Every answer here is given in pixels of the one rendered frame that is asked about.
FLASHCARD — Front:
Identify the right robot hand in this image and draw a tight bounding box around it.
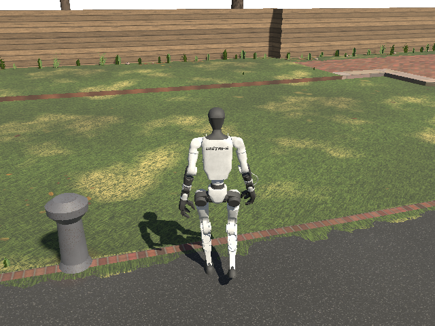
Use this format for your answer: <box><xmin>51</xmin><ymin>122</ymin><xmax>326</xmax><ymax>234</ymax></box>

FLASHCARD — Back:
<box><xmin>241</xmin><ymin>190</ymin><xmax>256</xmax><ymax>205</ymax></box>

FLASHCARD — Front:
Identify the left robot hand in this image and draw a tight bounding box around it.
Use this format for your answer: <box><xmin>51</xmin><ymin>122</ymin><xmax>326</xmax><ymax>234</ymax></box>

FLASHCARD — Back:
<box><xmin>179</xmin><ymin>199</ymin><xmax>195</xmax><ymax>218</ymax></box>

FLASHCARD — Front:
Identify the humanoid robot torso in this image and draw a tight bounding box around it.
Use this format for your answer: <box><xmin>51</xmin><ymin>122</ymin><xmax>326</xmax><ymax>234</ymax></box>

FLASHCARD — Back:
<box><xmin>201</xmin><ymin>134</ymin><xmax>233</xmax><ymax>204</ymax></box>

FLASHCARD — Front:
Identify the robot left shin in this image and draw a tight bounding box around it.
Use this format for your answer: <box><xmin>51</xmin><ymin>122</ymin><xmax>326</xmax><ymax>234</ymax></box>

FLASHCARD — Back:
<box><xmin>200</xmin><ymin>223</ymin><xmax>212</xmax><ymax>266</ymax></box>

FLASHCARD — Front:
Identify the robot right forearm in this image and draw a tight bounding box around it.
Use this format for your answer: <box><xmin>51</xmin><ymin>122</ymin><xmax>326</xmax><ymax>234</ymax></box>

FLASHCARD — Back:
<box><xmin>242</xmin><ymin>163</ymin><xmax>255</xmax><ymax>192</ymax></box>

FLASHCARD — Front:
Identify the robot left forearm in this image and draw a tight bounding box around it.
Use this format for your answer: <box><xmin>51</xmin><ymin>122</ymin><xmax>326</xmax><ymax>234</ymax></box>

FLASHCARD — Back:
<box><xmin>180</xmin><ymin>166</ymin><xmax>194</xmax><ymax>200</ymax></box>

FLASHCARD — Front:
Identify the robot left upper arm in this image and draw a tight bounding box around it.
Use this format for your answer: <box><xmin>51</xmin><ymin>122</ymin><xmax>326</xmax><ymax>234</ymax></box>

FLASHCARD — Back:
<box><xmin>187</xmin><ymin>137</ymin><xmax>203</xmax><ymax>176</ymax></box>

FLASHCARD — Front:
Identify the robot right upper arm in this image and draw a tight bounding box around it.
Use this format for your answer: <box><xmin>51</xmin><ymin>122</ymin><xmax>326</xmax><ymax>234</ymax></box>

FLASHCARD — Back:
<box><xmin>231</xmin><ymin>137</ymin><xmax>249</xmax><ymax>174</ymax></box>

